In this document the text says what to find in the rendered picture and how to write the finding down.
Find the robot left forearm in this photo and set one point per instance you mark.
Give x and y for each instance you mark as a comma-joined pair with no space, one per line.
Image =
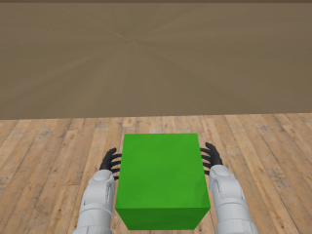
97,205

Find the carton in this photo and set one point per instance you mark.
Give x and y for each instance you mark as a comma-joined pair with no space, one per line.
162,183

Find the left robot hand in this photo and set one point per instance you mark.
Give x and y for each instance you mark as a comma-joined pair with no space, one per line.
107,164

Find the right robot hand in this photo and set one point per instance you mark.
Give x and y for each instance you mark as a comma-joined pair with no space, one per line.
214,157

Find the robot right forearm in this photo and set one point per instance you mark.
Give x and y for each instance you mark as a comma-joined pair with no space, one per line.
230,205

